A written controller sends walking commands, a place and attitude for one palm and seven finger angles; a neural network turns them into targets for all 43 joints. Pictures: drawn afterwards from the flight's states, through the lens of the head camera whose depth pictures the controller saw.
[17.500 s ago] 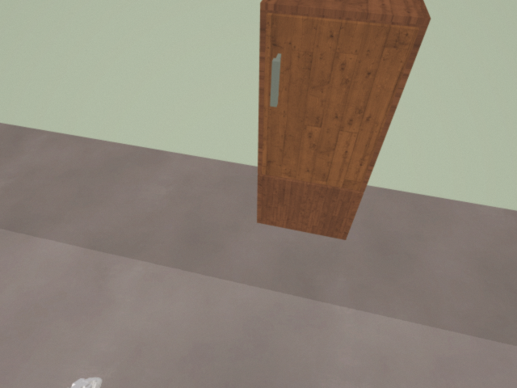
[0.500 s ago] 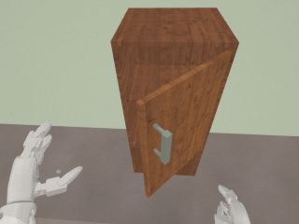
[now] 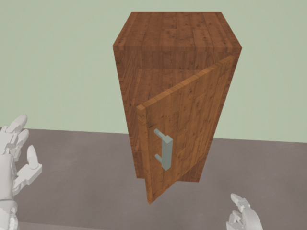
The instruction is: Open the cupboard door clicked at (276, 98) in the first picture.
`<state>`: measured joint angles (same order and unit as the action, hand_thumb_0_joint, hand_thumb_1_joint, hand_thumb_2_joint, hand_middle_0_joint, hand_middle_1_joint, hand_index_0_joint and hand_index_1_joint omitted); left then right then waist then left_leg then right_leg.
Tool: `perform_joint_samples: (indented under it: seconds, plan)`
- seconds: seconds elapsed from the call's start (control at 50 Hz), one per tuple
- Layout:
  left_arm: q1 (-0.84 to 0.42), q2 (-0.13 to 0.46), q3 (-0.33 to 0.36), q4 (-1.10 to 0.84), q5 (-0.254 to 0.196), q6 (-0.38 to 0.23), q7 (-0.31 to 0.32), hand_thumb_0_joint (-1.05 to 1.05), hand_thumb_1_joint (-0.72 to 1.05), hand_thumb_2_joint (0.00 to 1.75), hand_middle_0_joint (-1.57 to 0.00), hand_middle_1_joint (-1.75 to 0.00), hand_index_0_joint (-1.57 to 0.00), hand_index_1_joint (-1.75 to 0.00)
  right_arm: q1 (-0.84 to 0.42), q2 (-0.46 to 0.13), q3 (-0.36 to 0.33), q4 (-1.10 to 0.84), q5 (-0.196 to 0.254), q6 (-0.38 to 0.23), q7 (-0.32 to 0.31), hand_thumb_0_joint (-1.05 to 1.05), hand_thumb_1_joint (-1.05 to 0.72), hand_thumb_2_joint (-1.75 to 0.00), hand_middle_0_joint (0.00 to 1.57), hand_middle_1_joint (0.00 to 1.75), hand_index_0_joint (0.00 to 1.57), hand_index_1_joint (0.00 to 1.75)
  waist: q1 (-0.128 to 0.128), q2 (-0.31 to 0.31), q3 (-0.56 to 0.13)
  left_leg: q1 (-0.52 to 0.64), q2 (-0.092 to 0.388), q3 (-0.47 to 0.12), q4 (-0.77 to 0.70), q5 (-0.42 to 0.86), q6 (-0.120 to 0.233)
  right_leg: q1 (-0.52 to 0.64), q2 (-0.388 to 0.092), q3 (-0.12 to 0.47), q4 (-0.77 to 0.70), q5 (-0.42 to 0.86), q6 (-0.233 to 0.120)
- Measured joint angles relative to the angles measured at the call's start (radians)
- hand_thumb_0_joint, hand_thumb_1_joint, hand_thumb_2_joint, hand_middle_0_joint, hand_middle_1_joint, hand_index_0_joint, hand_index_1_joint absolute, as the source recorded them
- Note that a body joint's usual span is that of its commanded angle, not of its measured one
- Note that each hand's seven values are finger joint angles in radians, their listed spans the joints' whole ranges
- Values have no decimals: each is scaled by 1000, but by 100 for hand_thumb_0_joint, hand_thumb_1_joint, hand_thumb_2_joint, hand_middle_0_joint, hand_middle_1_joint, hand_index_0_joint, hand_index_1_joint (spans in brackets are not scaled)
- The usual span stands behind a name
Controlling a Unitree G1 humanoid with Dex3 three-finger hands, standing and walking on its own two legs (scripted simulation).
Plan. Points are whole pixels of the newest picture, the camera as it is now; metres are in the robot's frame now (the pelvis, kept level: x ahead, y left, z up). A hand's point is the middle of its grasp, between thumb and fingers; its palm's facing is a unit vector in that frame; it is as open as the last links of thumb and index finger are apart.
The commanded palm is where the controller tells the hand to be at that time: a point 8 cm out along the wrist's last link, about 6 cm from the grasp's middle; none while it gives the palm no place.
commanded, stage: draw the hand back to the body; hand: left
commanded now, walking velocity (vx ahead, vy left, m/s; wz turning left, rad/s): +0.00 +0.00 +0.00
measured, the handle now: (162, 149) +0.35 +0.03 +0.01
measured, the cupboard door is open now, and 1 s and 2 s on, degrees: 45 45 45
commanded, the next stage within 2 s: step back with the hand held close in 0.12 s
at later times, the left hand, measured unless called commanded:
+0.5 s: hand (40, 169) +0.18 +0.25 +0.15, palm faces +0.37 -0.79 -0.49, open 7.4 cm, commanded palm +0.12 +0.29 +0.17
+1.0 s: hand out of the picture +0.09 +0.29 +0.15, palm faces +0.46 -0.75 -0.48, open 7.4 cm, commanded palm +0.03 +0.33 +0.17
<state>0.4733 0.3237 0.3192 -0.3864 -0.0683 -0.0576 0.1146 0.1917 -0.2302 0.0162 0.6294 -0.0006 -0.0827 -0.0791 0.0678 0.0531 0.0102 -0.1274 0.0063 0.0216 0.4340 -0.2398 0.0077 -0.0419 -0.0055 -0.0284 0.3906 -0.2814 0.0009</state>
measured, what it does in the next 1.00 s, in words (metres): shifts its weight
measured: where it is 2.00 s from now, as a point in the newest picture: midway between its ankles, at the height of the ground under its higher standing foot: outside the picture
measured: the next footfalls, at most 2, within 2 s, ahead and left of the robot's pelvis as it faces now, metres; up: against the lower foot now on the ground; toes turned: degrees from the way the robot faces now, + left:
right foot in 1.50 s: -0.27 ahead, -0.10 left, +0.00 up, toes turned +1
left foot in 1.64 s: -0.09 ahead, +0.10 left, +0.00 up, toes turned -2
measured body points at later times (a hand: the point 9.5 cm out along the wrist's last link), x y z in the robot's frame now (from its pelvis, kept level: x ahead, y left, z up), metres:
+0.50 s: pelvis -0.02 +0.00 +0.00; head -0.01 -0.02 +0.45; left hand +0.16 +0.29 +0.18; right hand +0.17 -0.25 -0.09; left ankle +0.00 +0.11 -0.74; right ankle -0.04 -0.12 -0.74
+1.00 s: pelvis -0.10 +0.02 -0.02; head -0.08 +0.03 +0.43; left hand +0.06 +0.33 +0.18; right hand +0.07 -0.21 -0.10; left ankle +0.00 +0.11 -0.74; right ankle -0.04 -0.11 -0.74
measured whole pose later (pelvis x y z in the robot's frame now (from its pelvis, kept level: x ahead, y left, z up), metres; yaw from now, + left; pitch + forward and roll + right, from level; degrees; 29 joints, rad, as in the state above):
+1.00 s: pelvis -0.10 +0.02 -0.02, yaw +2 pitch -1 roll -2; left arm 0.54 0.40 0.44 -0.52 -0.02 -0.21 0.15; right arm 0.22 -0.21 0.00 0.57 0.00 -0.08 -0.08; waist 0.00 0.02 0.06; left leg -0.44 0.00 0.00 0.60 -0.19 0.04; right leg -0.33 0.03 0.01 0.56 -0.22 0.02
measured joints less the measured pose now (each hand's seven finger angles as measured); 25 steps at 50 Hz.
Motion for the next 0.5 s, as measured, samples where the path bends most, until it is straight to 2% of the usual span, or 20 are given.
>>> perform_joint_samples:
  seconds: [0.28,0.38,0.5]
  plan:
    - [-14,6,13,13,-4,-18,-5,1,89,90,-21,-30,-21,-30,-2,6,-1,7,1,-7,-6,1,-90,-90,20,30,20,30,-3,14,11,5,19,-11,-7,11,-15,13,21,-9,-19,14,-16]
    - [8,32,60,-6,6,-72,-8,1,89,90,-21,-30,-21,-30,-23,-4,-6,-17,-1,32,2,1,-90,-90,20,30,20,30,-32,19,5,-60,29,-17,18,12,-17,-40,31,-14,-22,31,-16]
    - [71,54,51,-39,8,-73,-9,1,90,90,-21,-30,-21,-30,-37,-19,-30,-51,8,78,-4,1,-90,-90,20,30,20,30,-52,14,15,-103,22,3,13,32,-7,-102,21,5,1,42,-5]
